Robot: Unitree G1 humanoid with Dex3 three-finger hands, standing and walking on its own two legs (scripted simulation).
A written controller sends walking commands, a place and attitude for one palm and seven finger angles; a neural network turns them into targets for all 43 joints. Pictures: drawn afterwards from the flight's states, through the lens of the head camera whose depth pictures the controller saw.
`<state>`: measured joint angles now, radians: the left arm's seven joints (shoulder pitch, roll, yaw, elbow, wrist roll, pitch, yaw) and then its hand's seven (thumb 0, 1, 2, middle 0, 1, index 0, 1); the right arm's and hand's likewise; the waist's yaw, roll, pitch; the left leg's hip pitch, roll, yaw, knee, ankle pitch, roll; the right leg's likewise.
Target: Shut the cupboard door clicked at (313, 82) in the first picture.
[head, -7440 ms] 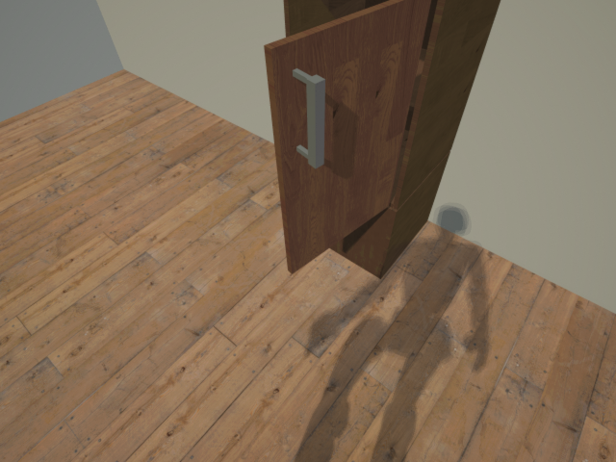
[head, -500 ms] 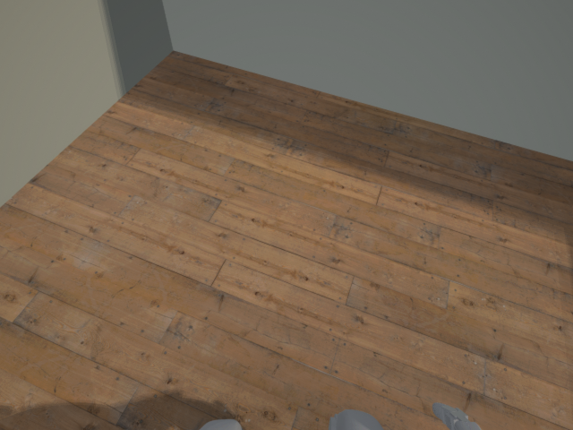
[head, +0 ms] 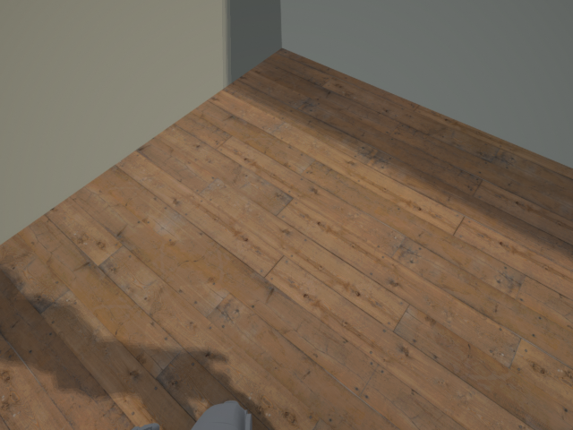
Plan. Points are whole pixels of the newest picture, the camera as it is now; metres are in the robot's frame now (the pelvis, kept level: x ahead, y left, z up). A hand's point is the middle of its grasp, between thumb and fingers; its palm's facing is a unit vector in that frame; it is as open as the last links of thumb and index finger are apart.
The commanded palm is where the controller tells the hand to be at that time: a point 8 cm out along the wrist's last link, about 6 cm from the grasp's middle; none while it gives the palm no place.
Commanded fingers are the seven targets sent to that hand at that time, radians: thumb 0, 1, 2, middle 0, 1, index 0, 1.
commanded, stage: walk to a spot facing it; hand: left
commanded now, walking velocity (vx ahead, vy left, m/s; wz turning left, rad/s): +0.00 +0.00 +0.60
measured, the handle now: out of the picture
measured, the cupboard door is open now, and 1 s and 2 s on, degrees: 79 79 79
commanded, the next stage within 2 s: none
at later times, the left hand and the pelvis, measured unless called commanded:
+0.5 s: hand out of the picture +0.08 +0.22 -0.16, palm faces +0.28 -0.92 -0.28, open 7.4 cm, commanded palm none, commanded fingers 0.00 0.90 0.90 -0.20 -0.30 -0.20 -0.30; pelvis +0.02 -0.01 -0.01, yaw +16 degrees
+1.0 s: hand out of the picture -0.04 +0.22 -0.19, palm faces +0.59 -0.76 -0.27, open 7.4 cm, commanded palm none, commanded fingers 0.00 0.90 0.90 -0.20 -0.30 -0.20 -0.30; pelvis +0.04 +0.00 -0.02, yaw +35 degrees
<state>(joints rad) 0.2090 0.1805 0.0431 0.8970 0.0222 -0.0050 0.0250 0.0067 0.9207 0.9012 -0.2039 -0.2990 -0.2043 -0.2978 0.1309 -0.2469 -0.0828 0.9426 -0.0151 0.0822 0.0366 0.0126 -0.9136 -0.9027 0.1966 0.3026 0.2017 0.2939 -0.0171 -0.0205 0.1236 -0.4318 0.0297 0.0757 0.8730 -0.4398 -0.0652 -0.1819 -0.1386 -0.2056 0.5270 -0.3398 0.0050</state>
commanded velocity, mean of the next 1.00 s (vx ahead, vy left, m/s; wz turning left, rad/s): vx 0.00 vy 0.00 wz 0.60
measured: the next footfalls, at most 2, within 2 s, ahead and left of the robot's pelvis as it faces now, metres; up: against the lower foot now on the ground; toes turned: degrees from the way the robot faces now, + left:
left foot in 0.10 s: +0.05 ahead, +0.13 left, +0.00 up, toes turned +11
right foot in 0.50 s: +0.09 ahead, -0.13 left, +0.00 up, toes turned +14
